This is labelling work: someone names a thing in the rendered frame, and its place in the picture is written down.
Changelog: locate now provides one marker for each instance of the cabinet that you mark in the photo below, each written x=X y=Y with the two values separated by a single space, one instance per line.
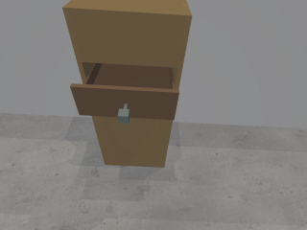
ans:
x=130 y=32

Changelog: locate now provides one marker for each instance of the drawer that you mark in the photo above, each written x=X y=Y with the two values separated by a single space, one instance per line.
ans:
x=149 y=91

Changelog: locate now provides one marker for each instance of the handle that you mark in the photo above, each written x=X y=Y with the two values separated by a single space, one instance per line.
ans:
x=124 y=115

